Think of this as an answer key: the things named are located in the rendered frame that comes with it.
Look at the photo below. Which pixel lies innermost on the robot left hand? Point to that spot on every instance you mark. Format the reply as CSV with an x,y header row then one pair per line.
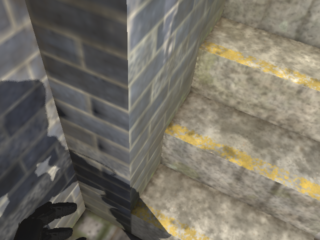
x,y
31,228

